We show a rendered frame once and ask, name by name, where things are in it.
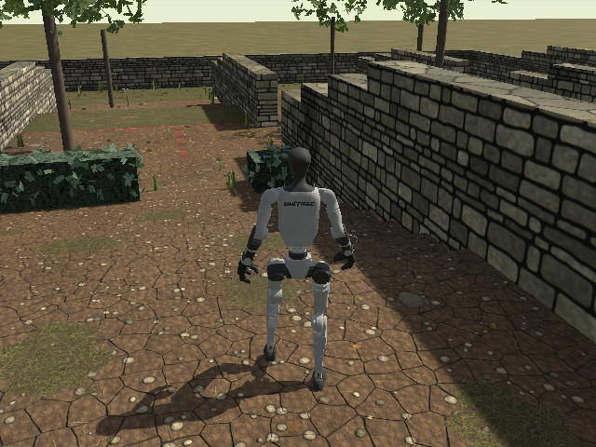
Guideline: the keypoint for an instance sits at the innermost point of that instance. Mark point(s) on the robot left thigh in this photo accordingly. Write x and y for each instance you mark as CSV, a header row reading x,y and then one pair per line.
x,y
276,270

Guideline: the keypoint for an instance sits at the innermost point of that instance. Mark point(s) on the robot right hand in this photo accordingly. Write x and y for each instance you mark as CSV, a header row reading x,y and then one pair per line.
x,y
340,257

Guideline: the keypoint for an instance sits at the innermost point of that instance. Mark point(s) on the robot right forearm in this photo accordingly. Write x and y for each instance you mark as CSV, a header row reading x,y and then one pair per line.
x,y
345,244

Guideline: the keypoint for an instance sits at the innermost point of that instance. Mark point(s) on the robot left upper arm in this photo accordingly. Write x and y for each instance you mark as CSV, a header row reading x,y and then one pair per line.
x,y
269,197

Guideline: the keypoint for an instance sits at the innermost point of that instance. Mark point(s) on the robot right foot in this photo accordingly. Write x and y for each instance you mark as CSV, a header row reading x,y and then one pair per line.
x,y
318,383

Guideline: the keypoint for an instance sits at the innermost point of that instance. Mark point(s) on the robot right upper arm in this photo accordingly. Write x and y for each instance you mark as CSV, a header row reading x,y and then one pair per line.
x,y
328,197

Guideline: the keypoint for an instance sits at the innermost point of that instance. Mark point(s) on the robot left forearm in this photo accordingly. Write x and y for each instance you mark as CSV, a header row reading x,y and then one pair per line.
x,y
251,248

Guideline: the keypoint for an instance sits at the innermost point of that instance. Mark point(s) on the robot left hand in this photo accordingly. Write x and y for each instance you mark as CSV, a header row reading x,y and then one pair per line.
x,y
242,269

